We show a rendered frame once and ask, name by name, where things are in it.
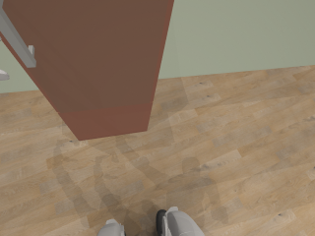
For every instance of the left robot shin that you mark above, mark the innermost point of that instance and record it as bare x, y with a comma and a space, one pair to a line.
110, 221

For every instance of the handle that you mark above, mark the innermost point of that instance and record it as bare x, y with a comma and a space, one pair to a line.
8, 30

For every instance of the robot right foot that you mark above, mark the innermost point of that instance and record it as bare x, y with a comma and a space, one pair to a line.
159, 216

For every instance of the cupboard door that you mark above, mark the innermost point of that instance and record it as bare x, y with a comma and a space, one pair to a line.
91, 54

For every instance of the left robot hand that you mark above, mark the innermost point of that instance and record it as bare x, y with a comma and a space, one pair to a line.
3, 75

